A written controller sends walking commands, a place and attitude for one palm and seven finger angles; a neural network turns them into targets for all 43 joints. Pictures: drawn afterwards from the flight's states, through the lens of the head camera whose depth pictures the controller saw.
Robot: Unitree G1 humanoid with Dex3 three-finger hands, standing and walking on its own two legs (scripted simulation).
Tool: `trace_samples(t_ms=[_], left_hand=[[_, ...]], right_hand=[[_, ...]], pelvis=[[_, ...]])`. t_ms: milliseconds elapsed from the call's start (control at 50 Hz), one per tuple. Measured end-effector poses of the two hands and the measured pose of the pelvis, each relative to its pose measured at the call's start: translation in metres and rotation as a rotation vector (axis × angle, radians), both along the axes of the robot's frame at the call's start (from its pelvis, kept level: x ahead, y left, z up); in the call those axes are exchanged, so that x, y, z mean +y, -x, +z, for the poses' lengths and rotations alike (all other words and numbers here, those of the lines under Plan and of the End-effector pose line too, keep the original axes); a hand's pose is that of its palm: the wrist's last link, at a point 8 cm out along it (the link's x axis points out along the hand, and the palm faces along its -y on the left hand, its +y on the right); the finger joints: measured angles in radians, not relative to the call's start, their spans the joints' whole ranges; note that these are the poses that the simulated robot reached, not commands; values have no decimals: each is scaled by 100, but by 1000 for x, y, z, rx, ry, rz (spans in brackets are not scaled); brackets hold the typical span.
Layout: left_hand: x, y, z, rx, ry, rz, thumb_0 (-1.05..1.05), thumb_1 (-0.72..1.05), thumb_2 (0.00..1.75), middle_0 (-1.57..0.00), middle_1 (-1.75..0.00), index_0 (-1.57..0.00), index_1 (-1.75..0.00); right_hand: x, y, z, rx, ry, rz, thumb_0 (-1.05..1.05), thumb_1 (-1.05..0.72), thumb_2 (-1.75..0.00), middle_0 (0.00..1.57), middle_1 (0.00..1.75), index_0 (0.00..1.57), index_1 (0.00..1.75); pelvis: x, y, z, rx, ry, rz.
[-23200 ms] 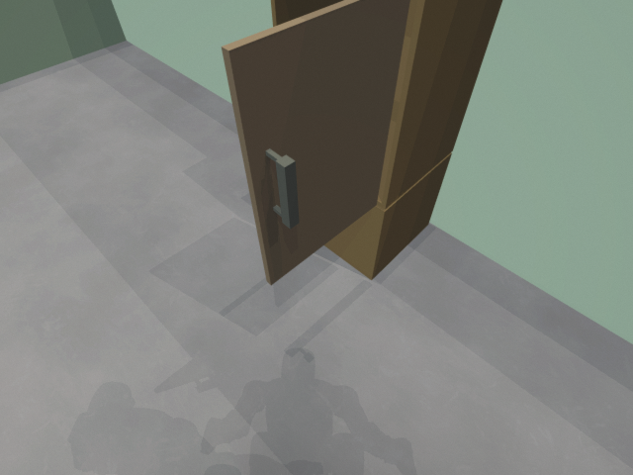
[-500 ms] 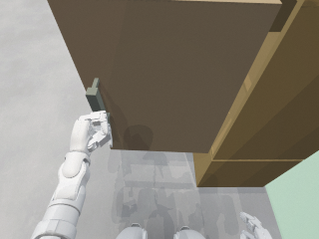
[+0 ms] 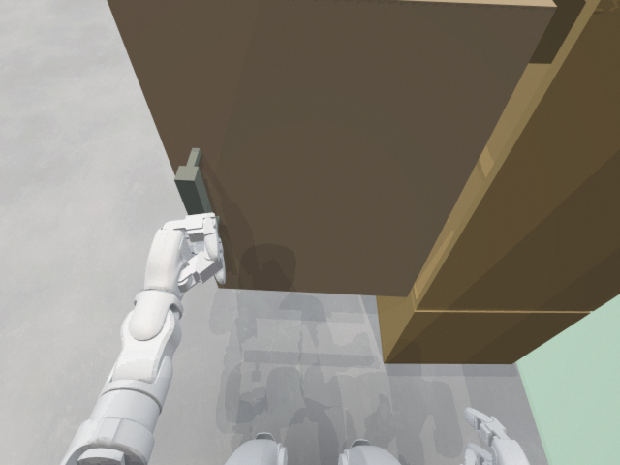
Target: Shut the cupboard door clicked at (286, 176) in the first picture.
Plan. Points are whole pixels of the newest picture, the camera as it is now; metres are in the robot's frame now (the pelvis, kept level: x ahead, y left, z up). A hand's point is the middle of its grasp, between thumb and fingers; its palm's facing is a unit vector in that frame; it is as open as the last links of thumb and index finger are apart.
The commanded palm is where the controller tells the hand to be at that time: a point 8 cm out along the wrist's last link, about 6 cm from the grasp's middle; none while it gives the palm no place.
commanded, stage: push the door shut along its arc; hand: left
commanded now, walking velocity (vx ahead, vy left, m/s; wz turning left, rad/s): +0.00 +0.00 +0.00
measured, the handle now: (203, 202) +0.46 +0.17 +0.05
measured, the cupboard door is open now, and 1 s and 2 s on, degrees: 87 69 59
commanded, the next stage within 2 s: pull the fist back off the door in 1.74 s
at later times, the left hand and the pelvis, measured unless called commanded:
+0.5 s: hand (218, 220) +0.43 +0.14 +0.05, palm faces -0.17 -0.99 -0.04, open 3.1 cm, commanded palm +0.43 +0.17 +0.05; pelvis -0.01 +0.01 -0.01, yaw +1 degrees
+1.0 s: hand (257, 185) +0.50 +0.09 +0.05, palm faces -0.32 -0.95 -0.04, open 3.1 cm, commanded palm +0.50 +0.13 +0.05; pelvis -0.01 +0.01 -0.03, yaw -1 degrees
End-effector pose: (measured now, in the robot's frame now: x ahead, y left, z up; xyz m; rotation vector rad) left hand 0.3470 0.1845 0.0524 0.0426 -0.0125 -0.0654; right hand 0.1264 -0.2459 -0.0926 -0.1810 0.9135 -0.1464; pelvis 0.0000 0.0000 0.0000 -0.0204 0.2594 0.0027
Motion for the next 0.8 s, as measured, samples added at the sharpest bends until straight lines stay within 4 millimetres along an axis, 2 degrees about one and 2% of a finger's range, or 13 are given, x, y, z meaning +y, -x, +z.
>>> trace_samples(t_ms=[160, 520, 800], left_hand=[[4, -23, 3, 4, -7, -35, 1, 90, 90, -131, -150, -130, -150], [10, -71, 4, 25, -8, -107, 1, 90, 89, -133, -150, -133, -150], [-11, -118, 0, 48, -27, -186, 1, 90, 90, -130, -150, -131, -150]], right_hand=[[-2, 13, -4, 37, 11, -12, 1, -90, -90, 20, 30, 21, 30], [-12, 80, -18, 223, 54, -66, 1, -90, -90, 20, 30, 21, 30], [-11, 122, -28, 335, 72, -105, 1, -90, -90, 20, 30, 21, 30]], pelvis=[[1, 3, -2, 10, 7, 7], [6, 13, -11, 54, 23, 20], [11, 17, -24, 122, 35, 19]])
